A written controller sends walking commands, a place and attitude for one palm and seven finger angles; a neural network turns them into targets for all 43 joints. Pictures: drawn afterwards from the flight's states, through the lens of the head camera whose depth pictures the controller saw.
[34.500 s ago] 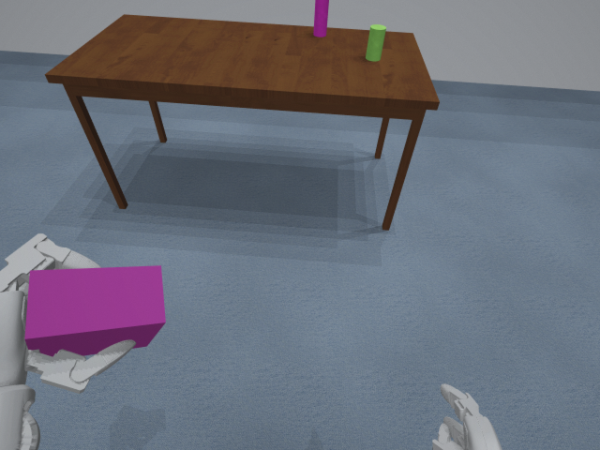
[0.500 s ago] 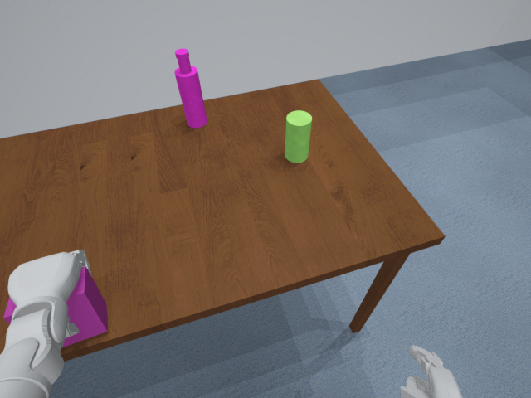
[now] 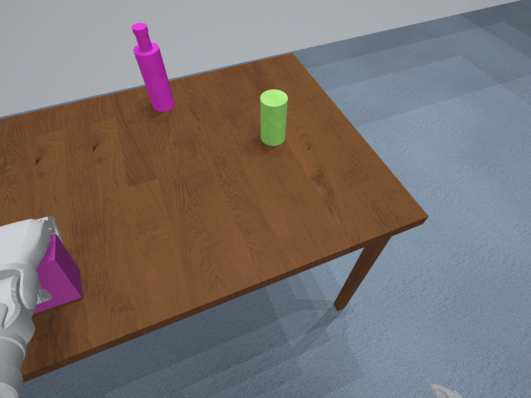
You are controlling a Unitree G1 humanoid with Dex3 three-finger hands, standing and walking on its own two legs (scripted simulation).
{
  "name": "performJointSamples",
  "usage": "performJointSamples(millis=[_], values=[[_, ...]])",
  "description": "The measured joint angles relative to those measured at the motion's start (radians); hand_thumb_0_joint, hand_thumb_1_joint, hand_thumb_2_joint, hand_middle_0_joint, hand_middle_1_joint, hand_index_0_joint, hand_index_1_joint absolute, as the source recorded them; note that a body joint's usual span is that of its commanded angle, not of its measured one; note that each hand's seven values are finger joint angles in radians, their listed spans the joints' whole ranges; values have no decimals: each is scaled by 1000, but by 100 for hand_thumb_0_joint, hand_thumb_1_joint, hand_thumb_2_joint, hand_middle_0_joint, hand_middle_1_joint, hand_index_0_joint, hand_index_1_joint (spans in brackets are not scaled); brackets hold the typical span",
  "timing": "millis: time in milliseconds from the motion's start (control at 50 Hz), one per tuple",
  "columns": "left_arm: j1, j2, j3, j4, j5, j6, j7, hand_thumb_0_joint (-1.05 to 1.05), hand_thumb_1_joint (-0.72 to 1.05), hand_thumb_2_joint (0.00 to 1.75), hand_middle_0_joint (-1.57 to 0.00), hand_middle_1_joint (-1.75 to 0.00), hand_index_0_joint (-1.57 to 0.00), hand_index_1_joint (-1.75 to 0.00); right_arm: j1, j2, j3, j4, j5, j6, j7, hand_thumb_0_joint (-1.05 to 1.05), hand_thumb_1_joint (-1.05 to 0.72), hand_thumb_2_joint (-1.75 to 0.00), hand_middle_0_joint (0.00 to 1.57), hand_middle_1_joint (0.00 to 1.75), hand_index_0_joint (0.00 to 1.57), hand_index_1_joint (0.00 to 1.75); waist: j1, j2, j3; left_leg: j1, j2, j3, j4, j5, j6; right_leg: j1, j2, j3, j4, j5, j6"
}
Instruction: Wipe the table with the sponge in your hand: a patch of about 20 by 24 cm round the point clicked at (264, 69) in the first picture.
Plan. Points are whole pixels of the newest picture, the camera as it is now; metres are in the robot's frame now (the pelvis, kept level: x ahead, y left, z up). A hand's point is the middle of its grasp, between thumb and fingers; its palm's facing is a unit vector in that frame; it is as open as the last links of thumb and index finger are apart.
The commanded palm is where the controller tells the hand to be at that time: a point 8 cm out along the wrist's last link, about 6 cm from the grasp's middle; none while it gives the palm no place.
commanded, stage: wipe forward along the first lane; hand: left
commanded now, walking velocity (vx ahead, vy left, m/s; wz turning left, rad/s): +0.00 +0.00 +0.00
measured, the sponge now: (37, 283) +0.28 +0.40 -0.04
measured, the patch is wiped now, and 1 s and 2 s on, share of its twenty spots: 0.00 0.15 0.20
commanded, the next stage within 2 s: slide across to the middle lane in 1.06 s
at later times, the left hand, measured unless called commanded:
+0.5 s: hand (28, 245) +0.33 +0.42 +0.00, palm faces -0.20 +0.03 -0.98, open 10.0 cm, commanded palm +0.33 +0.40 +0.03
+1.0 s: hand (28, 219) +0.38 +0.44 +0.00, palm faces -0.21 +0.03 -0.98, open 10.0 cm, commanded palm +0.38 +0.42 +0.03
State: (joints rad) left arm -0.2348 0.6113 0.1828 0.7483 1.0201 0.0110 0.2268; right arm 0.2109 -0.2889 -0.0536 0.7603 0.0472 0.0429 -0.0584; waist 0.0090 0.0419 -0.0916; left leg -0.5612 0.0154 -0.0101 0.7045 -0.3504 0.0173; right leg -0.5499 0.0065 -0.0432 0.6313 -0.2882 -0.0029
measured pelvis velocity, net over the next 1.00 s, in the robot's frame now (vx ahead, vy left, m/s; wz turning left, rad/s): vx -0.02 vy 0.01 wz -0.02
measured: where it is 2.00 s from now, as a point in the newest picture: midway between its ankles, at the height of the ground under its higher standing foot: outside the picture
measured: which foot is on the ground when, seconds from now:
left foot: down 0.00-1.00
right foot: down 0.00-1.00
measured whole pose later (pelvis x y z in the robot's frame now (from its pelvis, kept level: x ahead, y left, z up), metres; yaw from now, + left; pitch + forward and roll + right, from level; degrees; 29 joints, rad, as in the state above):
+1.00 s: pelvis -0.02 +0.01 -0.03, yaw -1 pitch +21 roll -4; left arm -0.68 0.84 0.20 1.14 1.11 -0.08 0.21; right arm 0.30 -0.30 -0.02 0.74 0.05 0.11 -0.03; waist -0.06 0.02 -0.13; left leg -0.87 0.02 -0.02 0.90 -0.40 0.04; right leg -0.84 0.01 -0.05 0.78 -0.31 0.01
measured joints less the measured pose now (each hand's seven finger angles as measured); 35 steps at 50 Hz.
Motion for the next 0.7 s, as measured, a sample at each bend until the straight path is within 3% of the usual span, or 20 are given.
performJointSamples(millis=[140,280,400,700], values=[[-27,12,12,17,21,-50,16,1,-49,104,-74,-134,-75,-134,10,-5,-8,-8,-4,5,11,1,-91,-90,20,30,20,30,6,-6,-9,-45,-2,-2,36,-11,4,-41,-3,-2,30,-8,3],[-125,25,-1,106,37,-55,48,1,-49,104,-74,-134,-75,-134,4,3,-2,-8,-2,11,16,1,-91,-90,20,30,20,30,8,-11,-17,-100,-10,-10,73,-14,8,-90,-10,-10,64,-14,6],[-228,62,-20,205,57,-43,39,1,-49,105,-73,-134,-74,-134,4,11,14,-16,2,17,20,1,-91,-90,20,30,20,30,-7,-15,-23,-147,-10,-13,97,-12,10,-134,-11,-12,83,-10,7],[-359,160,-4,323,72,-85,18,1,-49,105,-74,-134,-75,-134,81,-7,19,-14,0,44,24,1,-91,-90,20,30,20,30,-43,-17,-36,-261,-1,-8,166,-30,15,-244,-2,-7,134,-15,8]])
